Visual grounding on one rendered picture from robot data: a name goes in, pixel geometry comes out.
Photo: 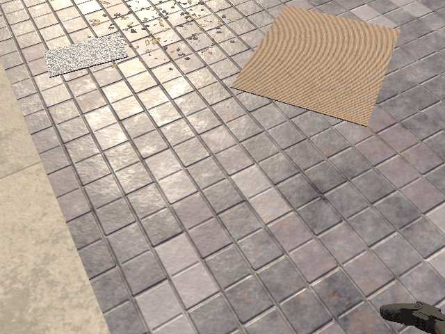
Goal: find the robot right hand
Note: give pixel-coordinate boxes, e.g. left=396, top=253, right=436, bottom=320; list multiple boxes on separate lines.
left=380, top=301, right=445, bottom=334

